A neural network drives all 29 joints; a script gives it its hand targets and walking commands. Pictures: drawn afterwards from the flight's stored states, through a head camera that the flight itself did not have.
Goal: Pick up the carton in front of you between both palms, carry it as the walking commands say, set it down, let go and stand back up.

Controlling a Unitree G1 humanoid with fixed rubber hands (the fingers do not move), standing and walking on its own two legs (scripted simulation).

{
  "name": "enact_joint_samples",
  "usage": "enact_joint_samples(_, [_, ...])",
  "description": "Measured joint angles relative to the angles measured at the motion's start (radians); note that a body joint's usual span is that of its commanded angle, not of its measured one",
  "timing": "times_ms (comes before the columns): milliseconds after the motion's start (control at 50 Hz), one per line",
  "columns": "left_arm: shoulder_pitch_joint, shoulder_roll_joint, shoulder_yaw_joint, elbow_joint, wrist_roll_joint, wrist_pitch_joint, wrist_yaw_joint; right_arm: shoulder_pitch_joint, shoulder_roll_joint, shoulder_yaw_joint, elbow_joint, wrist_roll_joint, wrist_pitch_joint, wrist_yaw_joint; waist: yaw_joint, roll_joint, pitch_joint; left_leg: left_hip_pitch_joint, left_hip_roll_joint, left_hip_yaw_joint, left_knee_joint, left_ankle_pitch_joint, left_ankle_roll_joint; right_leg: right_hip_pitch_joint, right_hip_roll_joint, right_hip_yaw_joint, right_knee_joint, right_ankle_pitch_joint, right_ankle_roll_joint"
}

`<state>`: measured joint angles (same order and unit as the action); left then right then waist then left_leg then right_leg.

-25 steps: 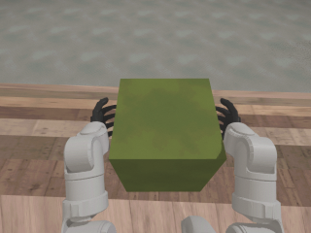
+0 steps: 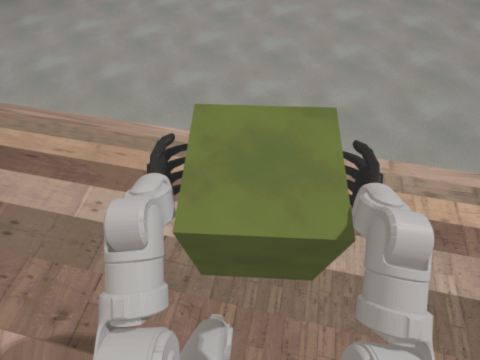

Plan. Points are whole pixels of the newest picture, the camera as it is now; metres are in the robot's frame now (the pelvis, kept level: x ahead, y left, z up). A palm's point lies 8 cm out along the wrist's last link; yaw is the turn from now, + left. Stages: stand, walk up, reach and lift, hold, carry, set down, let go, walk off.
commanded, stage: carry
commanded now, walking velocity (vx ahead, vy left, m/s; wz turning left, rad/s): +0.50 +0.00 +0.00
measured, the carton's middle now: (260, 202) +0.36 +0.03 +0.03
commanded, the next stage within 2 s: none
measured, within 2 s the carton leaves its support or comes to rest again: neither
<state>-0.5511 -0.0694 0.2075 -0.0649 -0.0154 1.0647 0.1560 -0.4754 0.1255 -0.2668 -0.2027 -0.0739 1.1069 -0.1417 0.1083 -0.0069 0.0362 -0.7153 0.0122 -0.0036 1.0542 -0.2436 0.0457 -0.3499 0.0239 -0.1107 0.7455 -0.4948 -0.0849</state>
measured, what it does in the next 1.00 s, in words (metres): goes down: left foot 0.16 m lower, then right foot 0.16 m lower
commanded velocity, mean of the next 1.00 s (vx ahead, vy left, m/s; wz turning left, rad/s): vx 0.50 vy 0.00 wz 0.00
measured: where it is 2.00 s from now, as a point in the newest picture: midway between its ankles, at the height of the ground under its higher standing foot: (262, 170)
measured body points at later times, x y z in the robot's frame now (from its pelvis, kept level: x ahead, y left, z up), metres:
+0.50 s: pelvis +0.36 +0.06 -0.22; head +0.41 +0.07 +0.23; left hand +0.72 +0.19 -0.15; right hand +0.71 -0.11 -0.15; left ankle +0.25 +0.08 -0.87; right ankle +0.50 -0.07 -0.89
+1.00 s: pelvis +0.77 +0.08 -0.44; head +0.76 +0.07 +0.01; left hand +1.11 +0.24 -0.33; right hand +1.10 -0.06 -0.34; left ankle +0.89 +0.15 -1.15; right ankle +0.57 +0.01 -0.99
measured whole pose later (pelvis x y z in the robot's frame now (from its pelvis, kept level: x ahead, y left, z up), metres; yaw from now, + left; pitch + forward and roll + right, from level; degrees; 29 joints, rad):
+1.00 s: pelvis +0.77 +0.08 -0.44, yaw +0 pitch +1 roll -2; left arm -0.47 -0.04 0.16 0.11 -0.04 0.92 0.16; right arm -0.35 0.12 -0.22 -0.04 -0.07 0.93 -0.14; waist 0.05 0.04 -0.05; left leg -0.49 -0.01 0.07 0.57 0.28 0.09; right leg -0.28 0.11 -0.08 1.45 -0.73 -0.08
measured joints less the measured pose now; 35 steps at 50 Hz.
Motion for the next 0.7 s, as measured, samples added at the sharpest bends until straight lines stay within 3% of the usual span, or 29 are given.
enact_joint_samples(60, [-0.024, -0.006, -0.012, 0.003, 0.002, -0.002, 0.0, 0.009, -0.018, 0.001, -0.035, 0.007, 0.007, 0.0, 0.021, 0.014, -0.027, -0.028, 0.008, 0.006, -0.132, 0.25, -0.007, 0.038, 0.007, 0.017, 0.085, -0.118, 0.017])
enact_joint_samples(120, [-0.029, 0.004, -0.014, 0.022, 0.004, 0.015, 0.0, 0.003, -0.02, 0.004, -0.014, 0.003, 0.023, 0.0, 0.026, 0.039, -0.063, 0.047, 0.006, 0.027, -0.429, 0.578, -0.016, 0.102, 0.015, 0.035, 0.202, -0.275, 0.035])
enact_joint_samples(160, [-0.028, 0.021, -0.006, 0.038, 0.001, 0.036, 0.0, -0.014, -0.015, 0.015, 0.029, -0.009, 0.033, 0.0, -0.017, 0.047, -0.085, 0.124, -0.005, 0.073, -0.47, 0.678, -0.005, 0.15, 0.005, 0.03, 0.341, -0.384, 0.052])
enact_joint_samples(180, [-0.024, 0.03, 0.003, 0.044, -0.001, 0.048, 0.0, -0.027, -0.014, 0.024, 0.059, -0.015, 0.039, -0.001, -0.058, 0.05, -0.092, 0.187, -0.013, 0.105, -0.472, 0.672, 0.011, 0.16, -0.01, 0.018, 0.465, -0.3, 0.068])
enact_joint_samples(200, [-0.02, 0.04, 0.014, 0.049, -0.004, 0.06, 0.0, -0.046, -0.013, 0.035, 0.093, -0.02, 0.043, -0.003, -0.103, 0.052, -0.101, 0.261, -0.023, 0.12, -0.463, 0.527, 0.051, 0.132, -0.023, 0.015, 0.645, -0.248, 0.065])
enact_joint_samples(240, [-0.036, 0.046, 0.03, 0.08, 0.001, 0.069, -0.002, -0.075, -0.031, 0.047, 0.152, -0.006, 0.044, -0.016, -0.171, 0.035, -0.115, 0.318, -0.067, 0.105, -0.38, 0.055, 0.071, 0.005, -0.007, 0.091, 0.936, -0.187, 0.067])
enact_joint_samples(260, [-0.048, 0.036, 0.036, 0.099, 0.015, 0.073, -0.002, -0.085, -0.053, 0.05, 0.176, 0.018, 0.05, -0.02, -0.19, 0.04, -0.114, 0.336, -0.08, 0.089, -0.364, -0.037, 0.084, -0.065, 0.007, 0.12, 0.983, -0.149, 0.071])
enact_joint_samples(300, [-0.046, 0.011, 0.052, 0.123, 0.048, 0.082, -0.001, -0.079, -0.079, 0.055, 0.225, 0.064, 0.044, -0.031, -0.209, -0.001, -0.094, 0.309, -0.123, 0.112, -0.239, -0.125, 0.106, -0.185, -0.01, 0.187, 0.911, -0.033, 0.075])
enact_joint_samples(360, [0.002, -0.029, 0.08, 0.105, 0.081, 0.085, 0.003, -0.075, -0.083, 0.056, 0.278, 0.102, 0.034, -0.05, -0.215, -0.004, -0.052, 0.311, -0.143, 0.128, -0.142, -0.289, 0.13, -0.312, -0.033, 0.195, 0.651, 0.071, 0.079])
enact_joint_samples(380, [0.014, -0.037, 0.087, 0.094, 0.085, 0.077, 0.003, -0.074, -0.079, 0.054, 0.283, 0.105, 0.024, -0.051, -0.213, -0.004, -0.034, 0.312, -0.143, 0.13, -0.119, -0.312, 0.116, -0.347, -0.039, 0.185, 0.598, 0.122, 0.073])
enact_joint_samples(440, [0.048, -0.045, 0.093, 0.052, 0.08, 0.035, 0.003, -0.073, -0.063, 0.05, 0.278, 0.109, -0.025, -0.051, -0.208, 0.007, 0.009, 0.322, -0.146, 0.117, -0.048, -0.411, 0.127, -0.416, -0.042, 0.155, 0.456, 0.361, 0.04])
enact_joint_samples(480, [0.068, -0.042, 0.091, 0.023, 0.069, 0.003, 0.001, -0.064, -0.051, 0.055, 0.266, 0.109, -0.063, -0.049, -0.208, 0.002, 0.021, 0.335, -0.153, 0.104, 0.001, -0.484, 0.131, -0.413, -0.036, 0.138, 0.274, 0.553, 0.033])
enact_joint_samples(560, [0.115, -0.035, 0.071, -0.021, 0.055, -0.044, -0.003, -0.029, -0.035, 0.071, 0.234, 0.108, -0.117, -0.045, -0.2, -0.029, 0.014, 0.386, -0.176, 0.102, 0.143, -0.622, 0.128, -0.292, -0.004, 0.054, -0.1, 0.813, 0.032])
enact_joint_samples(580, [0.117, -0.04, 0.06, -0.016, 0.057, -0.053, -0.003, -0.011, -0.039, 0.068, 0.217, 0.111, -0.121, -0.044, -0.178, -0.031, 0.01, 0.387, -0.164, 0.123, 0.237, -0.535, 0.118, -0.239, 0.013, 0.023, -0.129, 0.846, 0.017])
enact_joint_samples(600, [0.108, -0.048, 0.041, -0.001, 0.065, -0.06, -0.003, 0.014, -0.048, 0.058, 0.191, 0.117, -0.119, -0.041, -0.147, -0.038, 0.003, 0.364, -0.138, 0.163, 0.385, -0.428, 0.118, -0.165, 0.025, -0.003, -0.161, 0.833, -0.013])
enact_joint_samples(620, [0.091, -0.058, 0.021, 0.019, 0.077, -0.07, -0.003, 0.034, -0.062, 0.047, 0.167, 0.122, -0.122, -0.036, -0.107, -0.036, -0.003, 0.318, -0.1, 0.199, 0.554, -0.399, 0.116, -0.114, 0.038, -0.013, -0.14, 0.657, -0.046])
enact_joint_samples(640, [0.085, -0.056, 0.006, 0.032, 0.083, -0.083, -0.002, 0.039, -0.072, 0.045, 0.163, 0.124, -0.129, -0.029, -0.068, -0.024, -0.002, 0.265, -0.088, 0.183, 0.673, -0.404, 0.072, -0.104, 0.06, -0.022, -0.087, 0.511, -0.07])
enact_joint_samples(680, [0.097, -0.023, -0.018, 0.046, 0.06, -0.081, -0.001, 0.049, -0.05, 0.042, 0.175, 0.1, -0.136, -0.021, -0.015, -0.041, -0.013, 0.155, -0.109, 0.113, 0.707, -0.367, 0.026, -0.061, 0.088, 0.007, -0.042, 0.241, -0.09])
enact_joint_samples(700, [0.103, -0.003, -0.025, 0.055, 0.038, -0.074, 0.001, 0.05, -0.032, 0.036, 0.184, 0.08, -0.134, -0.017, 0.006, -0.05, -0.022, 0.102, -0.105, 0.082, 0.64, -0.328, 0.017, -0.042, 0.096, 0.026, -0.035, 0.129, -0.076])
